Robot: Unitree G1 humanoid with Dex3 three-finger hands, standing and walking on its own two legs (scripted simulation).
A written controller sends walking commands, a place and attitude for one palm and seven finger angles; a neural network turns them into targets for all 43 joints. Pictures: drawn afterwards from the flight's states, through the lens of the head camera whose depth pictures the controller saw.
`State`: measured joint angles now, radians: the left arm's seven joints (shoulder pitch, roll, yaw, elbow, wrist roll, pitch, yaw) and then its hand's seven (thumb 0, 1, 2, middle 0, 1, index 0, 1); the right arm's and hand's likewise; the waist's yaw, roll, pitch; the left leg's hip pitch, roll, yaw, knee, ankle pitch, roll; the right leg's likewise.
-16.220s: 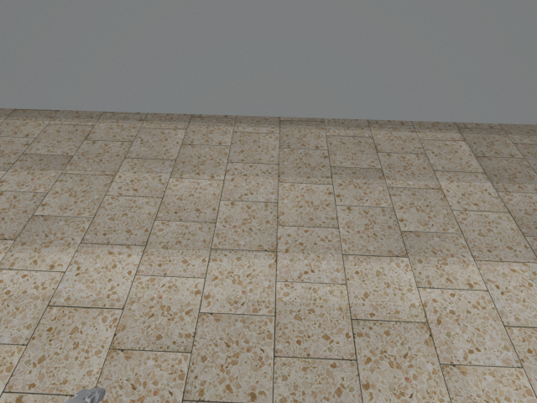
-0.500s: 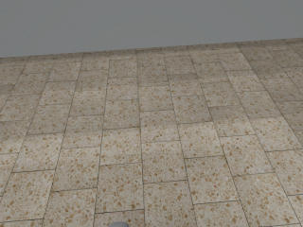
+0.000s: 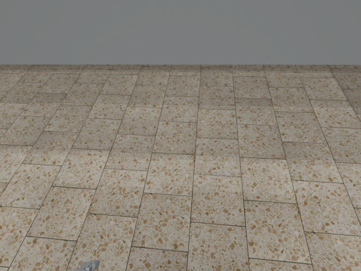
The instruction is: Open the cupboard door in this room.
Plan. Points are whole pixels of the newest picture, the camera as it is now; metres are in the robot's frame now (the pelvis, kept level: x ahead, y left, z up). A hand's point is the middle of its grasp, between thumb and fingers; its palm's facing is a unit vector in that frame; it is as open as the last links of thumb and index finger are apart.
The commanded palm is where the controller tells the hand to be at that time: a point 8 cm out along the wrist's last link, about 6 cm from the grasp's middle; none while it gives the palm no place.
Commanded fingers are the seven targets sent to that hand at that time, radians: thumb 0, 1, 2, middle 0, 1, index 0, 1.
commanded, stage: turn or walk to find it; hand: left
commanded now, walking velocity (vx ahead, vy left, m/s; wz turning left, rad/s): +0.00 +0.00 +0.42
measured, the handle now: out of the picture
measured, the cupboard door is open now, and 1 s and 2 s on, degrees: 0 0 0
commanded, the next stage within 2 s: stand and wait in 0.06 s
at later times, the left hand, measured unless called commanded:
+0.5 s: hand out of the picture -0.03 +0.19 -0.17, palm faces +0.05 -0.98 -0.19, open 7.4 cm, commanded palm none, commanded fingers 0.00 0.90 0.90 -0.20 -0.30 -0.20 -0.30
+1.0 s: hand out of the picture +0.07 +0.16 -0.15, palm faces -0.24 -0.94 -0.25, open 7.4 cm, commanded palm none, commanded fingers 0.00 0.90 0.90 -0.20 -0.30 -0.20 -0.30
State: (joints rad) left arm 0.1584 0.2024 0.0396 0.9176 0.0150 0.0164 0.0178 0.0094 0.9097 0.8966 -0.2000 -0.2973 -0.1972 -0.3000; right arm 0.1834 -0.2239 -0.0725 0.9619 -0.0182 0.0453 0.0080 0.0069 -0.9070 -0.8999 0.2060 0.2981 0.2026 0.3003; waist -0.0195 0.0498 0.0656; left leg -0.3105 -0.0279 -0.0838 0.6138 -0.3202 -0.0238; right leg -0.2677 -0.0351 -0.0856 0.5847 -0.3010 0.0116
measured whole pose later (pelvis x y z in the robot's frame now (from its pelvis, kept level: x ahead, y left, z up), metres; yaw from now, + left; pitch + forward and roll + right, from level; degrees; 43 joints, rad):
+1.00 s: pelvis -0.05 -0.02 +0.01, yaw -17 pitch +0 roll +1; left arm 0.19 0.22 0.06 0.94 0.02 0.04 0.00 0.01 0.91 0.90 -0.20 -0.30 -0.20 -0.30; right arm 0.12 -0.25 -0.07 0.95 -0.02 0.05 -0.01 0.01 -0.91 -0.90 0.20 0.30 0.20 0.30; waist 0.02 0.00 0.09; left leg -0.41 0.05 0.01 0.92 -0.41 -0.06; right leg -0.29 0.04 0.02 0.50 -0.20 -0.05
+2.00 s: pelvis -0.07 +0.01 +0.00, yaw -48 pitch +1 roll -1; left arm 0.19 0.23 0.07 0.94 0.02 0.06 0.00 0.01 0.90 0.90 -0.21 -0.30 -0.20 -0.30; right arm 0.13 -0.22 -0.05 0.90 -0.01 0.01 -0.02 0.01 -0.91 -0.90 0.20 0.30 0.20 0.30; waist 0.01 -0.03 0.07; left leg -0.28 0.04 0.04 0.57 -0.32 -0.04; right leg -0.33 0.06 0.08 0.58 -0.26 -0.01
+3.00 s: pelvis -0.05 -0.04 +0.01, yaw -77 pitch +0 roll -1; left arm 0.30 0.25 0.08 1.02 0.02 0.04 -0.03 0.01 0.91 0.90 -0.20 -0.30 -0.20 -0.30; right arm 0.21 -0.21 -0.04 0.90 -0.03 -0.05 0.00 0.01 -0.91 -0.90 0.20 0.30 0.20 0.30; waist 0.02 -0.03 0.02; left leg -0.23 0.06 0.12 0.54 -0.32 0.01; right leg -0.38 0.04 0.02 0.92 -0.44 -0.01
